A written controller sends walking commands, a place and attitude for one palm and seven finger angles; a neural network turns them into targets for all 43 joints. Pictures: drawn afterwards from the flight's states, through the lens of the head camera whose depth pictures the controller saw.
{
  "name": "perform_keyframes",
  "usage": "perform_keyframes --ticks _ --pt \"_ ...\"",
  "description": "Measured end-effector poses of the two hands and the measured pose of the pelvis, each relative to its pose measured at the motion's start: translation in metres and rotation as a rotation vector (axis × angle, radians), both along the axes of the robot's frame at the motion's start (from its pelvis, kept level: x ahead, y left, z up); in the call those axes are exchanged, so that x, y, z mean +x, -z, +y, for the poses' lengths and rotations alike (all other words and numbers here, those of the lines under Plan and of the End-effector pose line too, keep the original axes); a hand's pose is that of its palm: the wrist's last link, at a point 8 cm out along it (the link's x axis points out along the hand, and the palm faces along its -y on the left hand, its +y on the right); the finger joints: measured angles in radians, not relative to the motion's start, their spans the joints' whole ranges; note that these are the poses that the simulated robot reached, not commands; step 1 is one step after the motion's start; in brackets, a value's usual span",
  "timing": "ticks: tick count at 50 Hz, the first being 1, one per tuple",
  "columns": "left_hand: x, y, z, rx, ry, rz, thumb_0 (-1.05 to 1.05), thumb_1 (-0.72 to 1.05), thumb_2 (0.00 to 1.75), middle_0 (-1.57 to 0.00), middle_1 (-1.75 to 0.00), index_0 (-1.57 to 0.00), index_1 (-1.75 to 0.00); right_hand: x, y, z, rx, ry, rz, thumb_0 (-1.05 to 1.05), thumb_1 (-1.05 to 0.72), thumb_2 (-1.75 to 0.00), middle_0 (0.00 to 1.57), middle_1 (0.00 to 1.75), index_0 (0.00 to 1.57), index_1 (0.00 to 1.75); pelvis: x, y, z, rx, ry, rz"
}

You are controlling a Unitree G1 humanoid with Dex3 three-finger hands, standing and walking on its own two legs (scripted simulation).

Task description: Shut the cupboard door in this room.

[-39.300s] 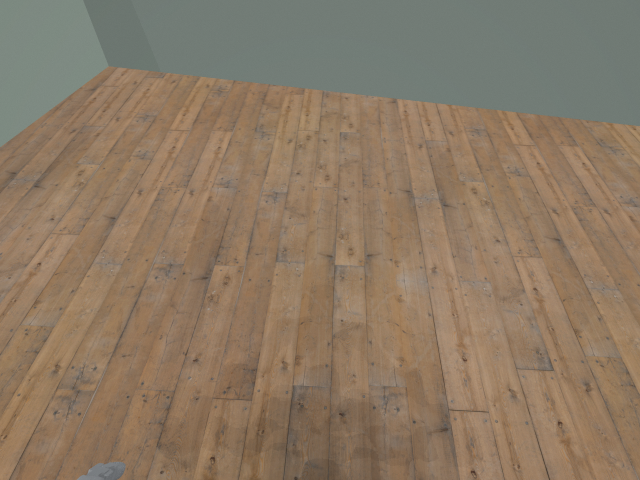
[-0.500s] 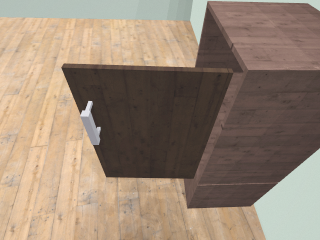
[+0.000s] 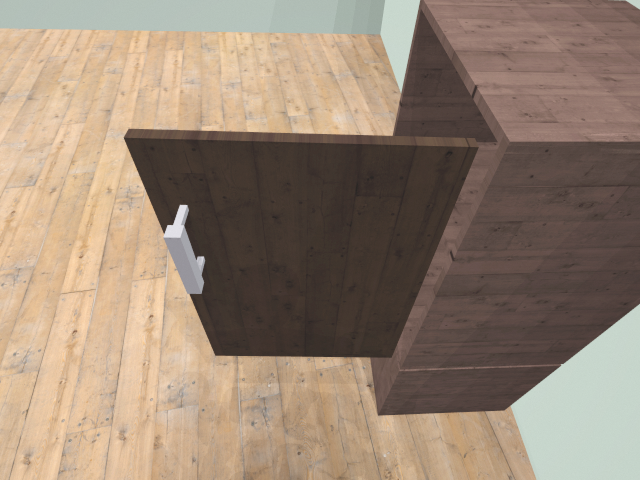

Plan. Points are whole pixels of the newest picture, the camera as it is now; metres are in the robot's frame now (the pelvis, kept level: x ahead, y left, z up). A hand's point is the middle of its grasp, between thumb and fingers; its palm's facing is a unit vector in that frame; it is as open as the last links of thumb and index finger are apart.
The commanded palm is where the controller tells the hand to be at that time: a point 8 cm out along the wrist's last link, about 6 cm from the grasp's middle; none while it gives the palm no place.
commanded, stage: come to a stop and stand still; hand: left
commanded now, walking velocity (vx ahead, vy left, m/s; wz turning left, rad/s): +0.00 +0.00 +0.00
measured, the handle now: (189, 250) +0.40 +0.22 +0.04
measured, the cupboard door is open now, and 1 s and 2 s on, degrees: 87 87 87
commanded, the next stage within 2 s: look again from close up in 0.84 s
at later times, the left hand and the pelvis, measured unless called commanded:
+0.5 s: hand out of the picture +0.01 +0.17 -0.17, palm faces +0.00 -0.98 -0.22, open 7.4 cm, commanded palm none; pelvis -0.01 -0.01 +0.00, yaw +0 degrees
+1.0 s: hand out of the picture -0.01 +0.14 -0.18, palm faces +0.02 -0.98 -0.19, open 7.4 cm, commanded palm none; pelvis +0.00 -0.02 +0.00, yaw +0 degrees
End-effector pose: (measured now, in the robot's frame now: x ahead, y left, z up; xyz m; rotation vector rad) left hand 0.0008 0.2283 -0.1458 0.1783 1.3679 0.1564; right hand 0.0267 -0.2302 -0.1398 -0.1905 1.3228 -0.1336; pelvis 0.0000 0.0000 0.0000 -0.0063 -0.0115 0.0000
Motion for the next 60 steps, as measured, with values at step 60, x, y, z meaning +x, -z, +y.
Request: perform_keyframes --ticks 60 --pt "-0.011 -0.002 -0.037 -0.026 -0.02 0.043 0.0 0.91 0.9 -0.2 -0.3 -0.2 -0.3 -0.017 0.005 -0.019 0.024 0.019 0.067 0.0 -0.92 -0.9 0.2 0.3 0.2 0.3 0.005 -0.002 -0.027 0.019 0.006 -0.009"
